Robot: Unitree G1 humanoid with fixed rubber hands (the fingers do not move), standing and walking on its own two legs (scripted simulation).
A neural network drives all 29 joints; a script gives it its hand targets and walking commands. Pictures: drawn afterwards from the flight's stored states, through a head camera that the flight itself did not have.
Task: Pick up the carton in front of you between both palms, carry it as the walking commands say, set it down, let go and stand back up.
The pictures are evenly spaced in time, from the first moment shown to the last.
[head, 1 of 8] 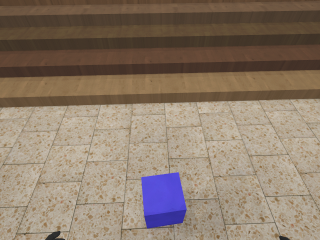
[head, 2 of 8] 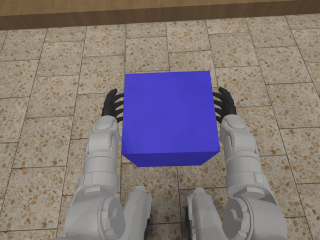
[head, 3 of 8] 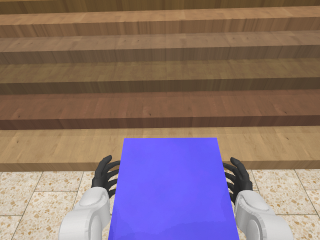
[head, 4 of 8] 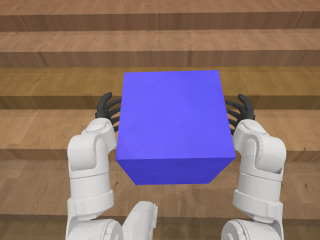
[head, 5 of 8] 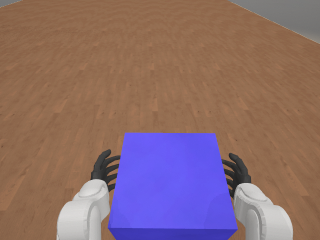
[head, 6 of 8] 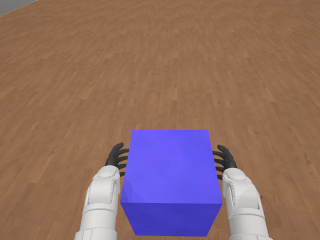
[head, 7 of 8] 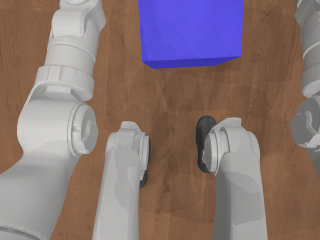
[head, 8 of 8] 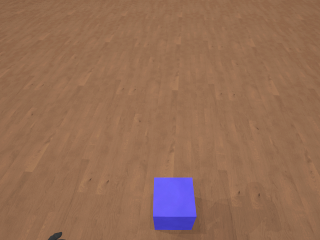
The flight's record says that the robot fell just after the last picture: no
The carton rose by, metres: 1.69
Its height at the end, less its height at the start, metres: +0.94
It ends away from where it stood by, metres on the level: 5.46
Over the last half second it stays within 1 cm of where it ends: yes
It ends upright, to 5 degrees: yes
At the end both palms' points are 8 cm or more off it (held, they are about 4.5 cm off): yes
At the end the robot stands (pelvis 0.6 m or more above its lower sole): yes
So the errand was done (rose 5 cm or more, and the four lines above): yes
